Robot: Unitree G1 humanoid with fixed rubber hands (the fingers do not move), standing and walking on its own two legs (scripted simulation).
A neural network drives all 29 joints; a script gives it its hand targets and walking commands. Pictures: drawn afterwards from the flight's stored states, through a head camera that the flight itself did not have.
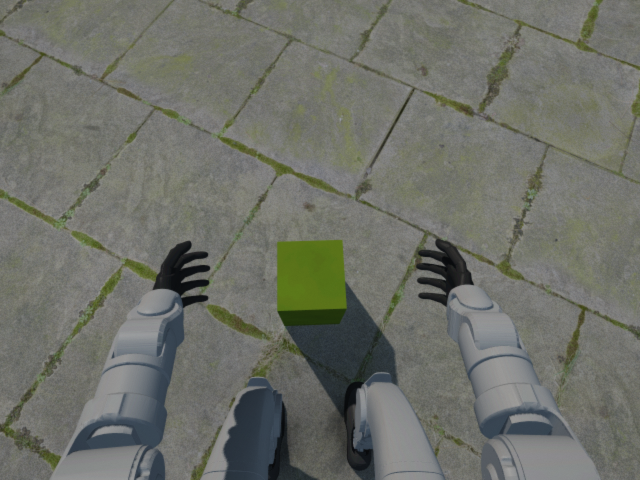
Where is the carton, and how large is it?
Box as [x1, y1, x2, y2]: [277, 240, 346, 325]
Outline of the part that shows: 342,240 277,242 277,311 284,325 339,323 346,308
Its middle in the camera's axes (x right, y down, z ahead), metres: -0.03 +0.12 +1.00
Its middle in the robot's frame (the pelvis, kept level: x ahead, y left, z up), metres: +0.47 +0.02 -0.56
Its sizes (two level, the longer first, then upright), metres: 0.164 0.155 0.244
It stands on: the floor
